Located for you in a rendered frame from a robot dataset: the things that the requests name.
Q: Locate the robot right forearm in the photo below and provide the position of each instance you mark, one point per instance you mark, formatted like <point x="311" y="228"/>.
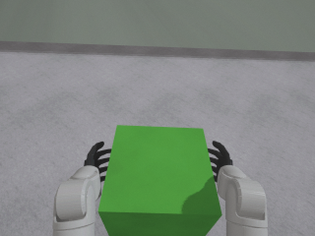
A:
<point x="245" y="203"/>

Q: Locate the right robot hand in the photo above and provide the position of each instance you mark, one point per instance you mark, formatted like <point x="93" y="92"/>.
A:
<point x="223" y="158"/>

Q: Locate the carton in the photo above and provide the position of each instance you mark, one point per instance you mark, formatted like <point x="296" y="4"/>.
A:
<point x="159" y="182"/>

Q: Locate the left robot hand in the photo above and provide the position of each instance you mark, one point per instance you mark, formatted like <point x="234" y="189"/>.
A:
<point x="93" y="158"/>

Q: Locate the robot left forearm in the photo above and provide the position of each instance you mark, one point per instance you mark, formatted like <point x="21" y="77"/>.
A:
<point x="74" y="203"/>

